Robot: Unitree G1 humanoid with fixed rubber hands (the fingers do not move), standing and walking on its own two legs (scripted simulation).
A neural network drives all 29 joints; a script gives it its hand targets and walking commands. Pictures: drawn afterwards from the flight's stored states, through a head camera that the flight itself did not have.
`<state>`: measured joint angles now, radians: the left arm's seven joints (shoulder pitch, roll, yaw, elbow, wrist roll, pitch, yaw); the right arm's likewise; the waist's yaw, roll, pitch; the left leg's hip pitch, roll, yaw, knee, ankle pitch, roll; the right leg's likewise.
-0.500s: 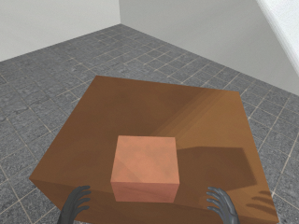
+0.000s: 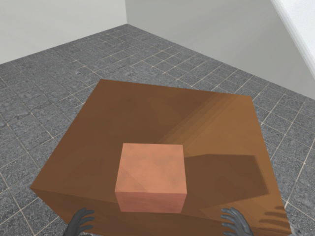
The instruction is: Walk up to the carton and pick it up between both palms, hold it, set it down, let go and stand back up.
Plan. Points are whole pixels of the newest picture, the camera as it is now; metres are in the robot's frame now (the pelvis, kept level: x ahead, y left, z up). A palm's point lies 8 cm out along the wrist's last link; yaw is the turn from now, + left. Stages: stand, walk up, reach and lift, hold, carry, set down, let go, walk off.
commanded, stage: set down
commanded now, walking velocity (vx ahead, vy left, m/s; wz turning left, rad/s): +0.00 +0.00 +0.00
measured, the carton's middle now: (151, 178) +0.36 +0.04 -0.14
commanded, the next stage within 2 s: let go in 0.20 s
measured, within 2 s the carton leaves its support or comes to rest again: neither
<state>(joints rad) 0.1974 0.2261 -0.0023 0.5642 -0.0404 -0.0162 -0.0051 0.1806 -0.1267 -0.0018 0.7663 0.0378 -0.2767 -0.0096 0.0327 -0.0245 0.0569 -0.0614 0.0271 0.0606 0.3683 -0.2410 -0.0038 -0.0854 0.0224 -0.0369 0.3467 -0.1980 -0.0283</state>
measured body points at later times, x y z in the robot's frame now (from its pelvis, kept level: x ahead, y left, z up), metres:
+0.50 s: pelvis -0.01 -0.01 +0.00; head +0.01 +0.00 +0.45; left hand +0.17 +0.22 -0.09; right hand +0.15 -0.24 -0.09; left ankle -0.02 +0.11 -0.75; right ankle +0.00 -0.10 -0.75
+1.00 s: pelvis -0.01 +0.00 +0.00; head -0.01 +0.00 +0.45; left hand +0.10 +0.25 -0.12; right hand +0.07 -0.25 -0.14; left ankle -0.02 +0.11 -0.75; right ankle +0.00 -0.10 -0.75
